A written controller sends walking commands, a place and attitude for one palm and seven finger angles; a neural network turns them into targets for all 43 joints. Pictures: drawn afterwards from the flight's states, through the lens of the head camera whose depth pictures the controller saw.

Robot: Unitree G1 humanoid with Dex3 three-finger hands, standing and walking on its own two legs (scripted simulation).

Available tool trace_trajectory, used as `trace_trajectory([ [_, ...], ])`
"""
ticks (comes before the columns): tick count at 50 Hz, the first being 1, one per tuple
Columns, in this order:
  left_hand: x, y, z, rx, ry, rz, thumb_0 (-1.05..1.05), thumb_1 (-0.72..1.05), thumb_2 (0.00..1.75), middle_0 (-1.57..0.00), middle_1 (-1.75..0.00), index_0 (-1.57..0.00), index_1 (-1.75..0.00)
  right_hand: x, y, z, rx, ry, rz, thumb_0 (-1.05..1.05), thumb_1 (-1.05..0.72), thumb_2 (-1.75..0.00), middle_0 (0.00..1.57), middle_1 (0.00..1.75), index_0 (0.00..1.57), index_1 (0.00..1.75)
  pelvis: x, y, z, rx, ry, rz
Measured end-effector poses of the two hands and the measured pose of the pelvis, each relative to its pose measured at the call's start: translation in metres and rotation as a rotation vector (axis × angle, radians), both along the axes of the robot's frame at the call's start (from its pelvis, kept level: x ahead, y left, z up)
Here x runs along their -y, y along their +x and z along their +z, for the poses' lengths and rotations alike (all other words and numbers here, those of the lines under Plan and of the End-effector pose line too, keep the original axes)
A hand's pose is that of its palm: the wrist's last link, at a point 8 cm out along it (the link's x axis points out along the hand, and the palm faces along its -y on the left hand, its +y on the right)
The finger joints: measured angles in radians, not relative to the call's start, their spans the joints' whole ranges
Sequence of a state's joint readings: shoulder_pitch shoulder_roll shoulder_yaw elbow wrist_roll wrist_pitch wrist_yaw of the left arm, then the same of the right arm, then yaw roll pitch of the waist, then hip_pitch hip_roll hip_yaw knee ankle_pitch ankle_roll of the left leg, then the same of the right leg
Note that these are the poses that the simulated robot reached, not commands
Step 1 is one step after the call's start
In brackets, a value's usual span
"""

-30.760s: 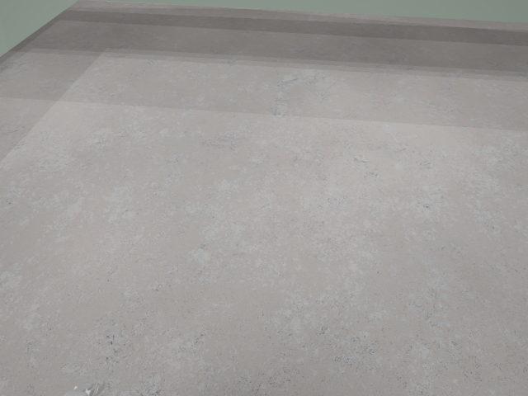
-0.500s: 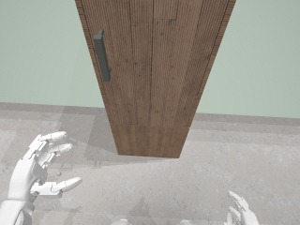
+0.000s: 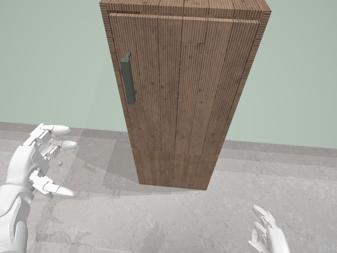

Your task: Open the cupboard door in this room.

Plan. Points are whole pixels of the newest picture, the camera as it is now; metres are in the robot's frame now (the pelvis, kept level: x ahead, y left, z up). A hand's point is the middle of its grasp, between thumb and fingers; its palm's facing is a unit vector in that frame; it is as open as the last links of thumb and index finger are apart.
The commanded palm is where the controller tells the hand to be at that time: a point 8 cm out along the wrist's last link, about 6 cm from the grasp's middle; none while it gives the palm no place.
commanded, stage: raise the hand with hooked fingers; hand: left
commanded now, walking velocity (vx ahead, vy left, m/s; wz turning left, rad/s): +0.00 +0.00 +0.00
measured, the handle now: (130, 78) +0.57 +0.17 +0.10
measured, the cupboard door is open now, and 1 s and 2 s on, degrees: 0 0 0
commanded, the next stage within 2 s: move the hooked fingers beside the handle in 0.68 s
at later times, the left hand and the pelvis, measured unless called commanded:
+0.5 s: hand (65, 146) +0.30 +0.26 +0.11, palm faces +0.03 -1.00 -0.02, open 14.0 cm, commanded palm +0.27 +0.30 +0.12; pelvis +0.00 -0.01 +0.01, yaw -1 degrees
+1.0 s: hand (70, 137) +0.33 +0.26 +0.11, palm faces +0.02 -1.00 +0.00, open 14.0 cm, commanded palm +0.31 +0.30 +0.12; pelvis +0.00 -0.01 +0.01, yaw -1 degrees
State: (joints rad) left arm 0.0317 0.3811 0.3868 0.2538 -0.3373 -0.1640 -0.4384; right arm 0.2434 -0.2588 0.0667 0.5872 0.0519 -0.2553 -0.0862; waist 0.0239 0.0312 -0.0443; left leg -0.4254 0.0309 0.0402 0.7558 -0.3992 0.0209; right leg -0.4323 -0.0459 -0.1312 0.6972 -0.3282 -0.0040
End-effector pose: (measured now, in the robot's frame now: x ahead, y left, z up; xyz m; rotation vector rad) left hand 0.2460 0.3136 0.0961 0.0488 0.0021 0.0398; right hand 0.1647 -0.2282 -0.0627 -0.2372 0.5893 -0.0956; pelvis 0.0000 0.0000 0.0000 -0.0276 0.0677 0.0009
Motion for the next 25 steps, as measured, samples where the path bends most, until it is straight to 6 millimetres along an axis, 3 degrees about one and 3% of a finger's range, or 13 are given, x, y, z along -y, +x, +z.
trace_trajectory([
  [12,-0.012,0.030,0.024,0.006,-0.015,-0.003,-0.01,-0.50,0.31,-0.30,-1.20,-0.30,-1.20,0.018,-0.015,-0.001,-0.057,-0.023,-0.044,0.02,-0.90,-0.89,0.20,0.30,0.21,0.30,0.005,0.002,0.007,0.014,0.008,-0.007],
  [25,0.003,0.036,0.013,-0.014,-0.028,-0.013,-0.01,-0.50,0.30,-0.30,-1.20,-0.30,-1.20,0.035,-0.026,0.001,-0.082,-0.040,-0.084,0.02,-0.91,-0.89,0.20,0.30,0.21,0.30,0.009,0.005,0.009,0.008,0.014,-0.024],
])
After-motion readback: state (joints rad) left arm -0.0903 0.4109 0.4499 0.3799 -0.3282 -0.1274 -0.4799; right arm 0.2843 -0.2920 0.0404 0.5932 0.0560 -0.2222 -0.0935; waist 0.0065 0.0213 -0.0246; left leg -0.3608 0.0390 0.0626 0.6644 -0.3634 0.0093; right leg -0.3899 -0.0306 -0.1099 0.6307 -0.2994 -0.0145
